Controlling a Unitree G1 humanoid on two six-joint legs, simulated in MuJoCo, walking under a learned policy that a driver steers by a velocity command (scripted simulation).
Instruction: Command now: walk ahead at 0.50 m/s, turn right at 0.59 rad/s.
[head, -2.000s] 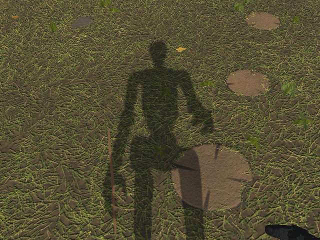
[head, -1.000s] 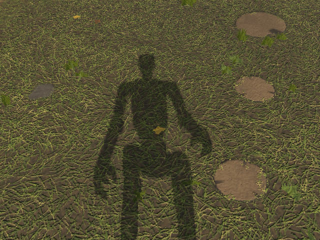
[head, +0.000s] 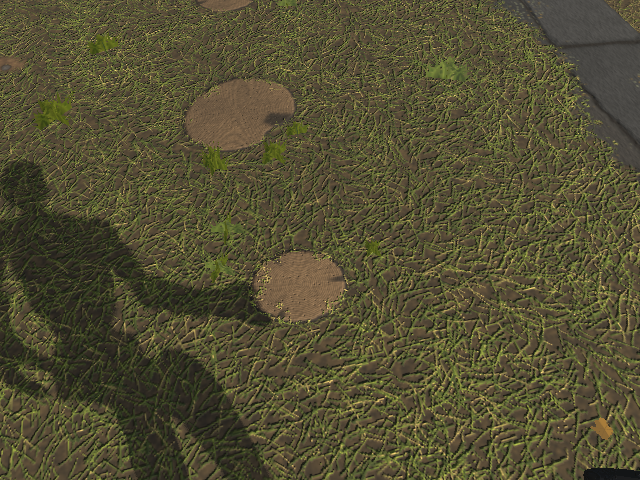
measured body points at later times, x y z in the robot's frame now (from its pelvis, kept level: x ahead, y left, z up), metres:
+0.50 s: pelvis +0.28 +0.04 +0.00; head +0.30 +0.04 +0.45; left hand +0.51 +0.25 -0.10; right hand +0.23 -0.24 -0.13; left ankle +0.27 +0.15 -0.75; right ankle +0.35 -0.15 -0.69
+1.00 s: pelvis +0.52 -0.05 +0.00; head +0.54 -0.05 +0.45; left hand +0.56 +0.23 -0.12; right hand +0.69 -0.32 -0.10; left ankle +0.66 +0.10 -0.68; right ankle +0.46 -0.16 -0.75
